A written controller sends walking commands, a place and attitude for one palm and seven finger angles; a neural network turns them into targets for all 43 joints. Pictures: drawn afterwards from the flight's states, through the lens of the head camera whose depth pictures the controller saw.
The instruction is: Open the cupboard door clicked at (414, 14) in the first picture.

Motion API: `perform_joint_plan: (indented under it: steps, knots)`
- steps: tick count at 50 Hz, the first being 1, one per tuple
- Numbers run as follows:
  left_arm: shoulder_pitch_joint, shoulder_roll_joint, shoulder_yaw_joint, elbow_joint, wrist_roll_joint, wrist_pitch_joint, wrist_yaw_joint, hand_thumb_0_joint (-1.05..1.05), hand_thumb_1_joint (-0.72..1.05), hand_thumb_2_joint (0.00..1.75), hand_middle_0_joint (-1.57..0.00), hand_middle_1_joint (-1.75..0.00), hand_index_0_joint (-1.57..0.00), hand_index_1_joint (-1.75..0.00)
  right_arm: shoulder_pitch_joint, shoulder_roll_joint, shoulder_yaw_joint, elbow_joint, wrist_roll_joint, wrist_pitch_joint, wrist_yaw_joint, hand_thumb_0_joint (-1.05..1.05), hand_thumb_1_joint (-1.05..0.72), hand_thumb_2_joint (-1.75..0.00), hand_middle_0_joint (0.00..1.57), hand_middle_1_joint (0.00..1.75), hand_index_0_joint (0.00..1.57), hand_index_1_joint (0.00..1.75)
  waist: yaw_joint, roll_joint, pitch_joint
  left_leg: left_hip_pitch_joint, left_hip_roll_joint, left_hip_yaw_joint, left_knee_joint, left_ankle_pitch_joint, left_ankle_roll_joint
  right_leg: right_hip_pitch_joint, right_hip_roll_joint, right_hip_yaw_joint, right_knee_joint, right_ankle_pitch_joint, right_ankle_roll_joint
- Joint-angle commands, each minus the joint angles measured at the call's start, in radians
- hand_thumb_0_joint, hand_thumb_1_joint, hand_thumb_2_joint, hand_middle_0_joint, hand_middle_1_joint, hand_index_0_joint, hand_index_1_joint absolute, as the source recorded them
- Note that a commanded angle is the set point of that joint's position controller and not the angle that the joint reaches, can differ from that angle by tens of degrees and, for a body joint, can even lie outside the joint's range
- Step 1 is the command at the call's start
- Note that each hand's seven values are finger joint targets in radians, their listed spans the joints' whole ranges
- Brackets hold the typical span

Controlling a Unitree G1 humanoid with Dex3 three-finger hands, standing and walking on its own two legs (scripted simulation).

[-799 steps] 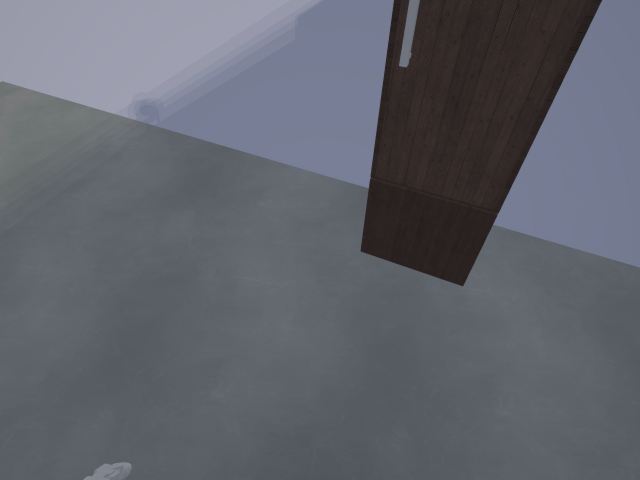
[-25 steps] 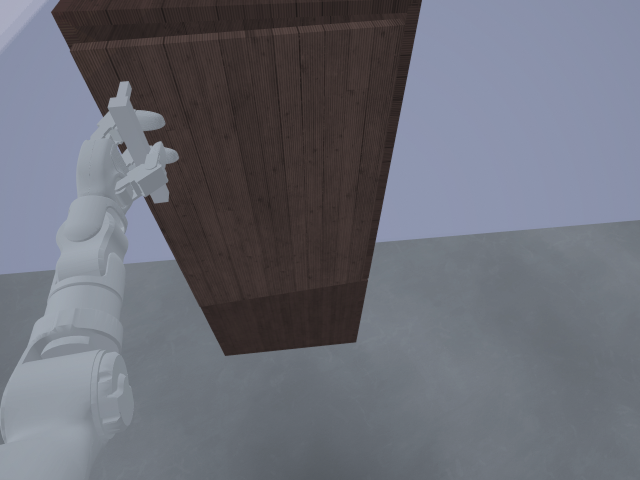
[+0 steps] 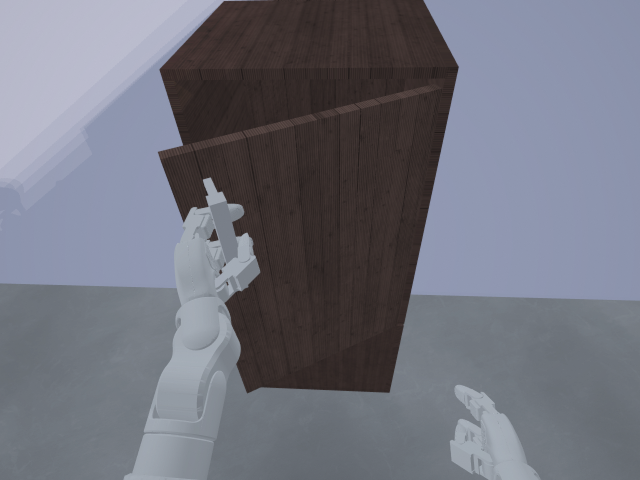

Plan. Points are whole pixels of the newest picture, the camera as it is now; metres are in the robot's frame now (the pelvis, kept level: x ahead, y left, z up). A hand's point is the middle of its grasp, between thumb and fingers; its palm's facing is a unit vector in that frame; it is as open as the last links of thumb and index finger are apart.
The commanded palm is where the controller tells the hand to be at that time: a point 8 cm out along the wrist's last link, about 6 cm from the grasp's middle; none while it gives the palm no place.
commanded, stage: pull the door open along its arc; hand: left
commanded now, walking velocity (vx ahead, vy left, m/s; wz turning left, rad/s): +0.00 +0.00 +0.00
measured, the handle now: (225, 236) +0.38 +0.15 +0.13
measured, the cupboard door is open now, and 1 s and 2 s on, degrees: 29 42 42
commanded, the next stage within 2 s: open thumb and fingers to let go in 0.32 s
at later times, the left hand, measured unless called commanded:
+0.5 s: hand (289, 298) +0.28 +0.06 +0.14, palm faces +0.36 -0.93 +0.00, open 6.1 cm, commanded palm +0.23 +0.10 +0.13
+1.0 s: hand (279, 299) +0.28 +0.07 +0.14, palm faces +0.35 -0.94 +0.00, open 13.2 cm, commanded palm +0.23 +0.10 +0.13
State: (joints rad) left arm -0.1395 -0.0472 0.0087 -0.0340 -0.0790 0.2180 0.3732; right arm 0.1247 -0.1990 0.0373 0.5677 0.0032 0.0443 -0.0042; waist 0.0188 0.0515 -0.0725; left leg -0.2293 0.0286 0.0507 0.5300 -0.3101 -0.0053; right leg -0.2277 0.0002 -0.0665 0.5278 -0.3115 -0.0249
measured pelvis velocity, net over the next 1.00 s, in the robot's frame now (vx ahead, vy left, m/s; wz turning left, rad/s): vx -0.03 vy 0.01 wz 0.03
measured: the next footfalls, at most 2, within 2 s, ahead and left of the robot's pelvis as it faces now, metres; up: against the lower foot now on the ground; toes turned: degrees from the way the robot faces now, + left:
none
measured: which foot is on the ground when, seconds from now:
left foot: down 0.00-1.00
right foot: down 0.00-1.00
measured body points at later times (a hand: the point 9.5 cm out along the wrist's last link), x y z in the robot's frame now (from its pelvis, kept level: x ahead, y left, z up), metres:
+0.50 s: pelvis -0.01 -0.02 +0.00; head -0.03 -0.05 +0.45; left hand +0.25 +0.11 +0.14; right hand +0.19 -0.22 -0.10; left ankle -0.02 +0.12 -0.73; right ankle -0.02 -0.10 -0.73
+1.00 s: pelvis -0.03 +0.01 +0.00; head -0.07 -0.01 +0.45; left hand +0.25 +0.12 +0.14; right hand +0.16 -0.18 -0.09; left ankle -0.02 +0.12 -0.73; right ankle -0.02 -0.10 -0.73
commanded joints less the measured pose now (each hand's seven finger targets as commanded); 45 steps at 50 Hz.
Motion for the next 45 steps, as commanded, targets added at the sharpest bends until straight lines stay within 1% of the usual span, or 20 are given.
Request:
perform_joint_plan:
  steps: [1,2,5,8,10,12,15,17,20,21,22,24,26,30,31,32,36,41,43,45]
  knots:
    - [-0.172,0.011,-0.05,-0.318,0.077,-0.014,0.111,0.0,0.9,0.9,-0.4,-1.35,-0.4,-1.35,-0.109,-0.081,-0.043,-0.133,-0.022,-0.012,-0.009,0.0,-0.9,-0.9,0.2,0.3,0.2,0.3,0.013,-0.118,-0.181,0.093,-0.015,-0.025,-0.02,0.37,0.016,0.125,-0.015,0.017,-0.067,0.448,0.002]
    - [-0.153,-0.021,-0.077,-0.337,0.079,-0.008,0.125,0.0,0.9,0.9,-0.4,-1.35,-0.4,-1.35,-0.12,-0.073,-0.041,-0.135,-0.022,-0.008,-0.005,0.0,-0.9,-0.9,0.2,0.3,0.2,0.3,0.019,-0.098,-0.176,0.093,-0.017,-0.024,-0.023,0.367,0.014,0.127,-0.019,0.019,-0.068,0.452,0.002]
    - [-0.08,-0.08,-0.15,-0.387,0.111,0.001,0.154,0.0,0.9,0.9,-0.4,-1.35,-0.4,-1.35,-0.133,-0.065,-0.044,-0.133,-0.031,0.003,0.008,0.0,-0.9,-0.9,0.2,0.3,0.2,0.3,0.02,-0.097,-0.182,0.103,-0.018,-0.031,-0.011,0.39,0.012,0.139,-0.023,0.021,-0.058,0.492,-0.001]
    - [-0.045,-0.11,-0.209,-0.419,0.143,0.004,0.162,0.0,0.9,0.9,-0.4,-1.35,-0.4,-1.35,-0.144,-0.06,-0.044,-0.128,-0.034,0.014,0.015,0.0,-0.9,-0.9,0.2,0.3,0.2,0.3,0.013,-0.129,-0.161,0.101,-0.017,-0.039,-0.004,0.389,0.016,0.135,-0.027,0.026,-0.062,0.503,-0.001]
    - [0.024,-0.145,-0.258,-0.453,0.156,0.003,0.162,0.0,0.9,0.9,-0.4,-1.35,-0.4,-1.35,-0.149,-0.053,-0.045,-0.135,-0.035,0.014,0.023,0.0,-0.9,-0.9,0.2,0.3,0.2,0.3,0.018,-0.124,-0.158,0.104,-0.017,-0.044,0.004,0.398,0.017,0.133,-0.027,0.023,-0.051,0.519,-0.002]
    - [0.082,-0.17,-0.288,-0.476,0.135,0.003,0.156,0.0,0.9,0.9,-0.4,-1.35,-0.4,-1.35,-0.161,-0.05,-0.043,-0.14,-0.03,0.014,0.031,0.0,-0.9,-0.9,0.2,0.3,0.2,0.3,0.02,-0.13,-0.143,0.099,-0.016,-0.048,0.006,0.384,0.017,0.13,-0.029,0.02,-0.055,0.517,0.001]
    - [0.156,-0.165,-0.301,-0.55,0.115,-0.001,0.151,0.0,0.9,0.9,-0.4,-1.35,-0.4,-1.35,-0.174,-0.046,-0.043,-0.15,-0.029,0.012,0.036,0.0,-0.9,-0.9,0.2,0.3,0.2,0.3,0.026,-0.129,-0.154,0.097,-0.022,-0.045,0.02,0.37,0.018,0.142,-0.035,0.027,-0.057,0.54,0.007]
    - [0.085,-0.138,-0.276,-0.529,0.11,-0.002,0.16,0.0,0.9,0.9,-0.4,-1.35,-0.4,-1.35,-0.189,-0.048,-0.038,-0.137,-0.028,0.013,0.03,0.0,-0.9,-0.9,0.2,0.3,0.2,0.3,0.023,-0.123,-0.127,0.092,-0.026,-0.046,0.018,0.335,0.018,0.116,-0.036,0.031,-0.076,0.476,0.007]
    - [-0.021,-0.118,-0.239,-0.455,0.111,-0.003,0.187,0.0,0.9,0.9,-0.4,-1.35,-0.4,-1.35,-0.202,-0.046,-0.03,-0.115,-0.031,0.006,0.015,0.0,-0.9,-0.9,0.2,0.3,0.2,0.3,0.016,-0.169,-0.082,0.078,-0.038,-0.049,0.021,0.28,0.022,0.08,-0.042,0.047,-0.118,0.364,0.012]
    - [-0.117,-0.087,-0.21,-0.418,0.114,-0.006,0.198,0.0,0.9,0.9,-0.4,-1.35,-0.4,-1.35,-0.205,-0.047,-0.029,-0.095,-0.028,0.007,0.007,0.0,-0.9,-0.9,0.2,0.3,0.2,0.3,0.009,-0.154,-0.062,0.079,-0.04,-0.052,0.014,0.258,0.022,0.059,-0.041,0.049,-0.135,0.294,0.007]
    - [-0.127,-0.098,-0.206,-0.386,0.113,-0.005,0.204,0.0,0.83,0.87,-0.4,-1.34,-0.4,-1.34,-0.213,-0.044,-0.031,-0.095,-0.031,0.003,0.003,0.0,-0.9,-0.9,0.2,0.3,0.2,0.3,0.019,-0.162,-0.06,0.083,-0.042,-0.051,0.015,0.241,0.024,0.049,-0.043,0.055,-0.146,0.255,0.008]
    - [-0.111,-0.093,-0.187,-0.351,0.112,-0.009,0.209,0.0,0.69,0.81,-0.38,-1.33,-0.38,-1.33,-0.211,-0.042,-0.029,-0.092,-0.036,0.001,-0.004,0.0,-0.9,-0.9,0.2,0.3,0.2,0.3,0.027,-0.175,-0.078,0.084,-0.047,-0.049,0.01,0.238,0.025,0.068,-0.051,0.065,-0.158,0.258,0.014]
    - [-0.132,-0.09,-0.186,-0.338,0.118,-0.015,0.205,0.0,0.55,0.75,-0.38,-1.31,-0.38,-1.31,-0.209,-0.039,-0.031,-0.088,-0.033,0.006,-0.007,0.0,-0.9,-0.9,0.2,0.3,0.2,0.3,0.032,-0.151,-0.103,0.095,-0.047,-0.047,0.0,0.25,0.023,0.088,-0.049,0.062,-0.154,0.265,0.008]
    - [-0.165,-0.104,-0.193,-0.322,0.118,-0.029,0.201,0.0,0.27,0.63,-0.35,-1.28,-0.35,-1.28,-0.197,-0.037,-0.032,-0.089,-0.034,0.007,-0.009,0.0,-0.9,-0.9,0.2,0.3,0.2,0.3,0.026,-0.153,-0.122,0.104,-0.044,-0.044,-0.012,0.262,0.023,0.104,-0.048,0.057,-0.146,0.301,0.009]
    - [-0.158,-0.111,-0.202,-0.313,0.121,-0.03,0.198,0.0,0.2,0.6,-0.35,-1.27,-0.35,-1.27,-0.199,-0.037,-0.033,-0.088,-0.033,0.011,-0.007,0.0,-0.9,-0.9,0.2,0.3,0.2,0.3,0.029,-0.132,-0.112,0.105,-0.041,-0.047,-0.016,0.26,0.022,0.096,-0.042,0.048,-0.145,0.275,0.001]
    - [-0.185,-0.122,-0.215,-0.308,0.121,-0.032,0.198,0.0,0.13,0.57,-0.35,-1.27,-0.35,-1.27,-0.197,-0.038,-0.031,-0.088,-0.033,0.011,-0.007,0.0,-0.9,-0.9,0.2,0.3,0.2,0.3,0.022,-0.138,-0.114,0.11,-0.039,-0.048,-0.02,0.255,0.023,0.088,-0.041,0.045,-0.142,0.263,0.001]
    - [-0.21,-0.123,-0.21,-0.288,0.125,-0.038,0.202,0.0,-0.15,0.45,-0.32,-1.24,-0.32,-1.24,-0.199,-0.036,-0.032,-0.087,-0.033,0.011,-0.008,0.0,-0.9,-0.9,0.2,0.3,0.2,0.3,0.023,-0.146,-0.101,0.113,-0.035,-0.05,-0.026,0.244,0.021,0.076,-0.036,0.039,-0.155,0.214,-0.003]
    - [-0.233,-0.151,-0.237,-0.265,0.133,-0.038,0.212,0.0,-0.5,0.3,-0.3,-1.2,-0.3,-1.2,-0.209,-0.037,-0.034,-0.082,-0.031,0.009,0.0,0.0,-0.9,-0.9,0.2,0.3,0.2,0.3,0.02,-0.114,-0.078,0.115,-0.025,-0.056,-0.033,0.214,0.016,0.042,-0.029,0.029,-0.159,0.136,-0.013]
    - [-0.288,-0.178,-0.261,-0.261,0.14,-0.038,0.224,0.0,-0.5,0.3,-0.3,-1.2,-0.3,-1.2,-0.209,-0.037,-0.033,-0.075,-0.031,0.007,0.006,0.0,-0.9,-0.9,0.2,0.3,0.2,0.3,0.014,-0.083,-0.083,0.118,-0.022,-0.063,-0.038,0.206,0.012,0.03,-0.025,0.02,-0.143,0.12,-0.019]
    - [-0.278,-0.181,-0.259,-0.248,0.139,-0.034,0.231,0.0,-0.5,0.3,-0.28,-1.1,-0.28,-1.1,-0.209,-0.037,-0.036,-0.076,-0.031,0.004,0.011,0.0,-0.9,-0.9,0.2,0.3,0.2,0.3,0.018,-0.102,-0.092,0.114,-0.021,-0.062,-0.037,0.206,0.012,0.032,-0.021,0.012,-0.136,0.12,-0.019]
